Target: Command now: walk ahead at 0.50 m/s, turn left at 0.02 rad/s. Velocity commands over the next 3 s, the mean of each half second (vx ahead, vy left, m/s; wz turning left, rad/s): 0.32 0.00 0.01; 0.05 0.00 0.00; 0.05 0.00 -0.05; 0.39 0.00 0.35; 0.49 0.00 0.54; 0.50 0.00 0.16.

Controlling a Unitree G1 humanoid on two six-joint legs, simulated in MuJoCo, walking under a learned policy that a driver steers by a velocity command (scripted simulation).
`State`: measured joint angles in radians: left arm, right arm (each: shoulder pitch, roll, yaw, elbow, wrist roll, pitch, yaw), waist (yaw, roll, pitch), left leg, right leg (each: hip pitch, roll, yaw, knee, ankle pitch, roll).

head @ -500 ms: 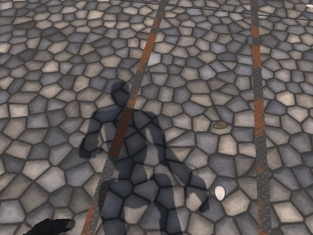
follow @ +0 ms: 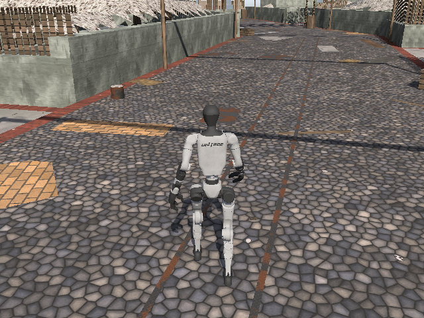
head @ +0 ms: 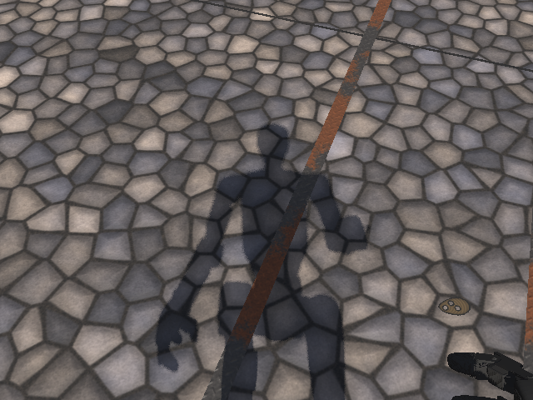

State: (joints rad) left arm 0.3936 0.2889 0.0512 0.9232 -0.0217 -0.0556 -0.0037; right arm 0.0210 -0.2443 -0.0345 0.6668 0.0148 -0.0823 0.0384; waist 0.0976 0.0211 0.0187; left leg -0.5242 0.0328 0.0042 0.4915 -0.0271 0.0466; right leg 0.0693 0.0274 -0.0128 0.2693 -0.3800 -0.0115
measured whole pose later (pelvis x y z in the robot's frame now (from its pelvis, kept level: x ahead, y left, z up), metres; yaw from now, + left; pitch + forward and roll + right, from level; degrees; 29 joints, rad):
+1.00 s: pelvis +0.29 +0.02 +0.01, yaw +0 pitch -1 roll +0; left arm 0.14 0.23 0.04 0.98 0.00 0.00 0.02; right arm 0.24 -0.22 -0.03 1.02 -0.01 -0.01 -0.03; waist 0.00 -0.01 0.03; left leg -0.16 0.02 0.00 0.52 -0.34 -0.01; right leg -0.30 -0.01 0.00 0.50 -0.19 0.01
